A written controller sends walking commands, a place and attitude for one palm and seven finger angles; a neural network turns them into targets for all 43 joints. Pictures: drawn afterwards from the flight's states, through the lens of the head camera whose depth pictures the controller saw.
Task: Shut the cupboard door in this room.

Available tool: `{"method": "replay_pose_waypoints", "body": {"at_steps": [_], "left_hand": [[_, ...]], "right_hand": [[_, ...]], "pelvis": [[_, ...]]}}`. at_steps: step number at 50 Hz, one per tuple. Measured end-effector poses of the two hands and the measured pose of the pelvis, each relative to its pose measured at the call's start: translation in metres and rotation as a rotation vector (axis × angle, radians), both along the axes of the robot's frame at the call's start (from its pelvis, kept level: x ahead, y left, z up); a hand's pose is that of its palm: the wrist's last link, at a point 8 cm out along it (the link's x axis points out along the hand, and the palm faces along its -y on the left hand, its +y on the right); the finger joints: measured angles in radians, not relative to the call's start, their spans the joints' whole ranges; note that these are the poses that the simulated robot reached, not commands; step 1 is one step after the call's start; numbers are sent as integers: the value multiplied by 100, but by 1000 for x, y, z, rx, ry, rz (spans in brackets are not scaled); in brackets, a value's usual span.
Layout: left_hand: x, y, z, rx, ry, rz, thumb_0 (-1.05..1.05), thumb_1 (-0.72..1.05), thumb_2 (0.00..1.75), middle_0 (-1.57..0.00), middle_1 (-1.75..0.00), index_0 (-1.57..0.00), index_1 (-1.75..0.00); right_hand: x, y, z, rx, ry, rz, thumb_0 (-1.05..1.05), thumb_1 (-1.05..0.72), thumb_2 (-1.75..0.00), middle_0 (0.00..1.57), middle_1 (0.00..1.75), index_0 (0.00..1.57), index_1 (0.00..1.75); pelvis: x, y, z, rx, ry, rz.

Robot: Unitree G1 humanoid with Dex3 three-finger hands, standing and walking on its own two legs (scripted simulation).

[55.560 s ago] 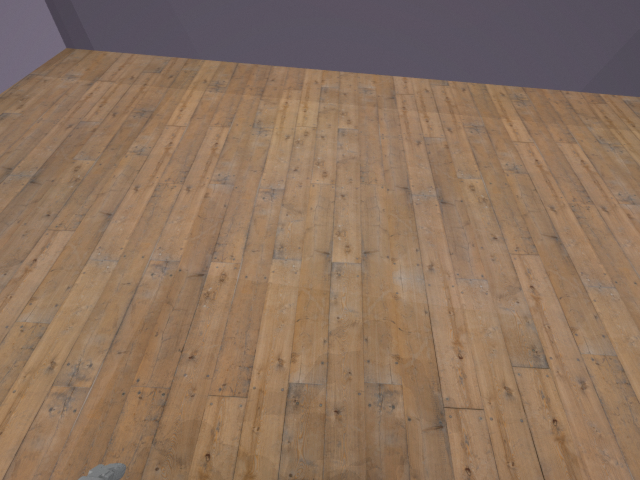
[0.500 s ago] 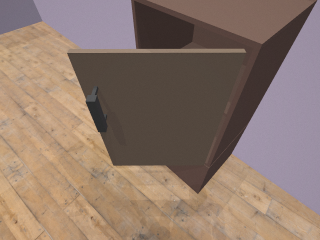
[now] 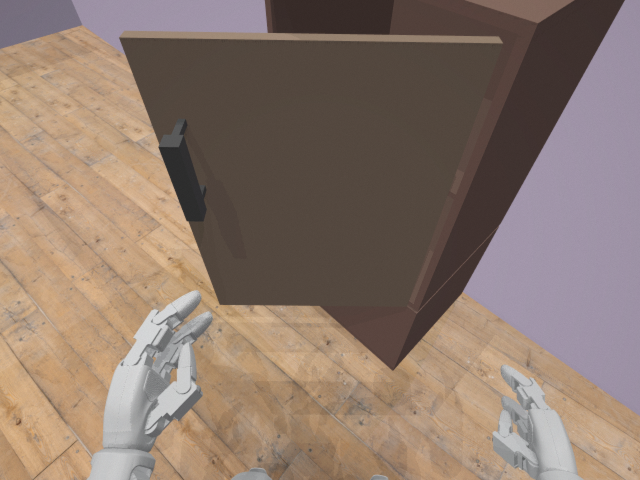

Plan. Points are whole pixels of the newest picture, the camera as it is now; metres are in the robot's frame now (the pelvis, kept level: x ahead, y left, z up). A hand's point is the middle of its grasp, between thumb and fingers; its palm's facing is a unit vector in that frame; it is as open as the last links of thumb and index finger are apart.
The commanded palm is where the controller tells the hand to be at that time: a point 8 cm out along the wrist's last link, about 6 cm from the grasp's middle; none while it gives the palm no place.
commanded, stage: raise the hand and make a fist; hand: left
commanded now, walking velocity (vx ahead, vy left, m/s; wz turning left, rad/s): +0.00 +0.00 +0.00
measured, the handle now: (188, 171) +0.49 +0.22 +0.11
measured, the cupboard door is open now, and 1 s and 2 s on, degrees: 45 45 45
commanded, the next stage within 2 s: bring the fist close to the handle in 1.60 s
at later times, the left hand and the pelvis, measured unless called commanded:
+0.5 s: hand (138, 401) +0.19 +0.21 +0.05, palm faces +0.09 -1.00 -0.04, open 4.2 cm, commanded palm +0.16 +0.25 +0.06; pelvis -0.02 +0.03 -0.01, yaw +0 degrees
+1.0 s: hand (110, 367) +0.21 +0.23 +0.10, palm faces +0.08 -1.00 -0.05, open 3.1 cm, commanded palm +0.19 +0.28 +0.10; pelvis +0.00 +0.04 +0.01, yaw +1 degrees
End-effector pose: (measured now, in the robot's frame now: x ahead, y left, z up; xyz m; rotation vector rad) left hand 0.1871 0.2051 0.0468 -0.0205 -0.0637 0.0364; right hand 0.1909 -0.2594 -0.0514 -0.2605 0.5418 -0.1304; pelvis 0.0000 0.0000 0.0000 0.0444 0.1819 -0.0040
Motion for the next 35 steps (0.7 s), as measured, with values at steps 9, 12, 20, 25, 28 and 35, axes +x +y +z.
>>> {"method": "replay_pose_waypoints", "body": {"at_steps": [9,12,20,25,28,35], "left_hand": [[-65,34,-33,40,130,130,2,90,90,-49,-61,-49,-61],[-56,37,-14,58,22,96,2,90,90,-54,-67,-54,-67],[-19,35,-5,40,133,-24,2,90,90,-68,-83,-68,-83],[-20,54,8,52,137,54,2,90,90,-77,-93,-78,-93],[-21,61,17,60,86,68,2,90,90,-83,-99,-83,-99],[-18,63,22,56,78,29,2,90,90,-96,-113,-96,-113]], "right_hand": [[25,46,-9,15,-103,106,2,-91,-90,20,30,20,30],[10,65,-23,37,-61,135,1,-90,-90,20,30,20,30],[-53,86,-45,108,130,38,2,-90,-90,21,30,21,30],[-77,77,-38,74,180,-17,2,-90,-90,21,30,21,30],[-78,69,-34,38,183,-18,2,-90,-90,21,30,20,30],[-53,62,-17,-12,121,-6,2,-90,-90,21,30,20,30]], "pelvis": [[-22,7,-32,-46,18,30],[-28,11,-34,-68,20,41],[-28,26,-20,-75,10,26],[-21,35,-10,-73,0,15],[-18,39,-8,-75,-2,15],[-13,46,-5,-78,-14,19]]}}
